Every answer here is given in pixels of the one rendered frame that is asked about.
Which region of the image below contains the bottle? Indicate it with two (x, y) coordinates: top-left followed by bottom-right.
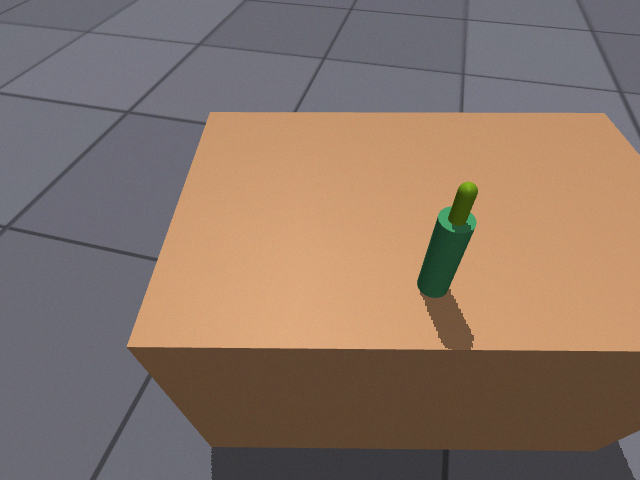
(417, 182), (478, 298)

